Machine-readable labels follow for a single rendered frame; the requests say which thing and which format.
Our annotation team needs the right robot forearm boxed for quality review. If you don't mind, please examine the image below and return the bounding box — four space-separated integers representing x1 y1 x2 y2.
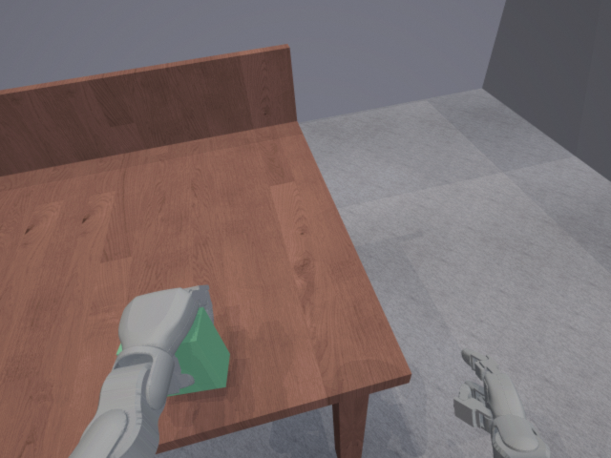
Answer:
491 415 551 458

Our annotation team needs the table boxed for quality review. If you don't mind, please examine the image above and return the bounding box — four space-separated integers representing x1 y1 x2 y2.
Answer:
0 44 411 458

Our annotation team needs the left robot forearm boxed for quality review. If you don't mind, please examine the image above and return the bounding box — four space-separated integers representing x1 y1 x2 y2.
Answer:
68 345 175 458

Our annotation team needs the robot right hand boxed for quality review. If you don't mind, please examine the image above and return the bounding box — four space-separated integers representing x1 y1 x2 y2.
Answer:
453 348 527 434

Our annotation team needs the sponge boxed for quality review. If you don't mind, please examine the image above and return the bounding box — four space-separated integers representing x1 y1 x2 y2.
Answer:
116 307 230 397

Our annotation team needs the robot left hand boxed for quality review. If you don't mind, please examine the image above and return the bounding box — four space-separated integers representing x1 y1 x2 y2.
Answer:
118 284 214 395

